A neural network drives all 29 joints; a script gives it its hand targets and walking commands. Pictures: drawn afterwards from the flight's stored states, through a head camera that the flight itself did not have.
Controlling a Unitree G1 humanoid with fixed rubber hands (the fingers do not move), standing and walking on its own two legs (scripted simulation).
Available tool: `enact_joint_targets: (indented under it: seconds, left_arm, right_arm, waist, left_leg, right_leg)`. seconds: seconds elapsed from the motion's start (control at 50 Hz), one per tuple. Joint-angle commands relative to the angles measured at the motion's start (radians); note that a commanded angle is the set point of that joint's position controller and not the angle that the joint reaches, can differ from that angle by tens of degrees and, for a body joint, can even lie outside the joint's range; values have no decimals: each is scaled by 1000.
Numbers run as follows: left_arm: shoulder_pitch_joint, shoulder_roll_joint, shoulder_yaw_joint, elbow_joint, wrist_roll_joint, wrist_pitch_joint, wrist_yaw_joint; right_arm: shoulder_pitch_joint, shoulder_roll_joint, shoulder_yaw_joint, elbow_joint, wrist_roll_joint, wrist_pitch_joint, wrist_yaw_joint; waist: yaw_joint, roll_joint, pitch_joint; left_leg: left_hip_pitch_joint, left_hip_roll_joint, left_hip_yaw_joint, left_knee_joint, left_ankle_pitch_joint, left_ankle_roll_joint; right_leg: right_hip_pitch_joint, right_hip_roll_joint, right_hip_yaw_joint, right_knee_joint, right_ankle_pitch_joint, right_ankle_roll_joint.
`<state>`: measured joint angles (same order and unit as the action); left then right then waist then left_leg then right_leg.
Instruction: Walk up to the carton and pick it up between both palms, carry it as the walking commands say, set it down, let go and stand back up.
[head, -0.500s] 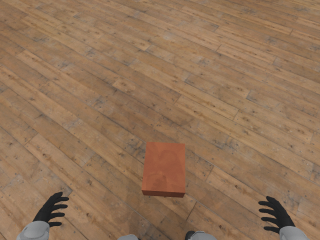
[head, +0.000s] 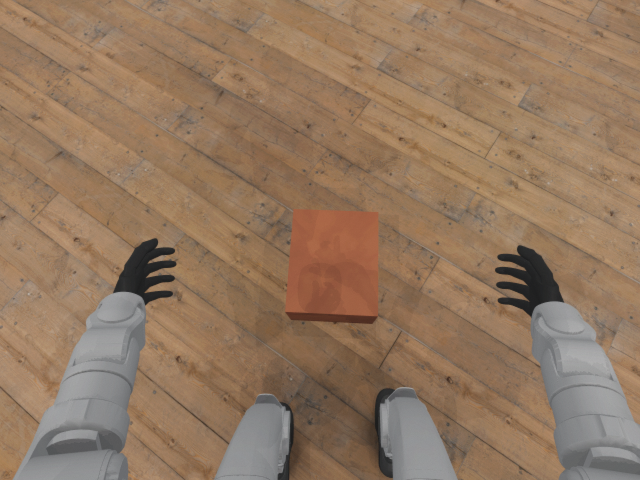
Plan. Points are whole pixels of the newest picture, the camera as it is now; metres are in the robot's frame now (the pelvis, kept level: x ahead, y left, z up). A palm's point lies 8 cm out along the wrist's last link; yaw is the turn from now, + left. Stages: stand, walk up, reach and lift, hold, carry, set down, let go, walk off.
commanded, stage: reach and lift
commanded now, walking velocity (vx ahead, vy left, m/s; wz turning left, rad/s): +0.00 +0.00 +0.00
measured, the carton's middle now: (333, 267) +0.53 +0.00 -0.63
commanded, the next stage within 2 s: none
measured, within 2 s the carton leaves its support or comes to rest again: neither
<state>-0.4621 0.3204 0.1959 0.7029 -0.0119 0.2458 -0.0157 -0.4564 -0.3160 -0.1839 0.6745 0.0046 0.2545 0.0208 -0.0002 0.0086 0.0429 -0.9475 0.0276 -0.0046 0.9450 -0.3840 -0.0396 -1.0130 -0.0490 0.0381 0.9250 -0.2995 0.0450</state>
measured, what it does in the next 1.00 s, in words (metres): lowers itself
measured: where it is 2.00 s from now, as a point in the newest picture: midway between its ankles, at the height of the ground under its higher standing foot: (335, 456)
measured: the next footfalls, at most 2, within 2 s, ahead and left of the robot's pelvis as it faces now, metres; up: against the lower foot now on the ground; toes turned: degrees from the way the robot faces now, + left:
none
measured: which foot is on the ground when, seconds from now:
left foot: down 0.00-1.00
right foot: down 0.00-1.00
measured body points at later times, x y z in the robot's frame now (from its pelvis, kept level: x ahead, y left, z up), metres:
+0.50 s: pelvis -0.03 +0.00 -0.05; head +0.27 -0.01 +0.28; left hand +0.49 +0.24 -0.14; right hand +0.48 -0.21 -0.16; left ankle +0.03 +0.14 -0.67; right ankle +0.07 -0.14 -0.67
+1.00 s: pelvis +0.00 +0.00 -0.07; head +0.34 +0.00 +0.23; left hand +0.53 +0.21 -0.21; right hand +0.52 -0.21 -0.21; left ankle +0.03 +0.14 -0.67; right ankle +0.06 -0.15 -0.67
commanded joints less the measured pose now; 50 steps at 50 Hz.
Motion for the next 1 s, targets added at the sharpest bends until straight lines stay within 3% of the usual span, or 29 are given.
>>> enact_joint_targets:
  seconds: [0.0,0.18,0.3,0.42,0.5,0.58,0.68,0.74,0.78,0.8,0.82,0.88,0.94,0.98]
  left_arm:
    - [-297,200,38,-66,-19,-17,-22]
    - [-641,272,70,113,-27,21,-70]
    - [-808,311,134,145,-13,-11,-75]
    - [-943,252,133,146,-6,-49,-76]
    - [-1002,194,114,133,-1,-62,-62]
    - [-1015,150,130,105,41,-69,-35]
    - [-951,103,192,48,109,-92,1]
    - [-902,86,211,-9,110,-121,3]
    - [-869,66,201,-27,95,-135,-5]
    - [-859,66,206,-17,95,-138,-10]
    - [-875,76,196,-5,104,-141,-13]
    - [-815,52,206,45,97,-140,-30]
    - [-802,76,240,105,113,-142,-44]
    - [-797,94,258,126,134,-143,-52]
  right_arm:
    - [-286,-131,-18,-94,36,-3,-31]
    - [-640,-96,-30,-17,37,66,-88]
    - [-776,-70,-66,-23,7,56,-109]
    - [-919,-73,-129,-23,-40,8,-102]
    - [-964,-77,-176,-6,-69,-22,-88]
    - [-946,-73,-211,27,-87,-47,-64]
    - [-864,-53,-237,44,-94,-96,-36]
    - [-837,-30,-230,-15,-90,-132,-32]
    - [-820,-18,-228,-39,-100,-145,-31]
    - [-820,-16,-230,-34,-112,-148,-31]
    - [-836,-29,-242,-28,-116,-150,-35]
    - [-826,-10,-246,-16,-140,-148,-35]
    - [-850,52,-226,-11,-132,-140,-34]
    - [-845,89,-214,5,-125,-130,-31]
  waist:
    - [-13,-22,-638]
    - [3,-23,-741]
    - [31,-45,-891]
    - [5,-32,-921]
    - [-23,-7,-1022]
    - [-12,36,-1123]
    - [14,85,-1217]
    - [13,73,-1269]
    - [-7,41,-1266]
    - [-15,18,-1255]
    - [-29,35,-1237]
    - [-25,-37,-1160]
    - [20,-80,-1067]
    - [47,-94,-1030]
  left_leg:
    - [95,-88,70,-64,255,-7]
    - [-153,-90,117,-34,15,22]
    - [-209,-100,130,10,89,38]
    - [-210,-101,117,38,174,21]
    - [-136,-101,102,56,273,-1]
    - [-19,-99,82,75,451,-19]
    - [145,-86,38,112,798,-40]
    - [121,-69,12,123,945,-45]
    - [52,-54,-3,116,974,-47]
    - [-11,-51,-4,114,938,-47]
    - [-122,-41,8,94,793,-53]
    - [-325,-59,37,95,666,-47]
    - [-546,-78,81,118,514,-25]
    - [-623,-83,99,138,490,-19]
  right_leg:
    - [358,98,-76,-20,276,17]
    - [354,97,-83,2,73,23]
    - [387,99,-79,55,144,32]
    - [251,108,-98,97,196,28]
    - [173,117,-115,118,268,22]
    - [84,124,-122,132,371,18]
    - [-56,134,-117,131,557,12]
    - [-55,122,-97,116,717,3]
    - [-38,113,-92,104,776,1]
    - [-29,108,-90,105,774,3]
    - [-6,98,-95,105,706,0]
    - [41,91,-87,139,694,11]
    - [106,84,-57,200,666,13]
    - [128,83,-43,232,682,17]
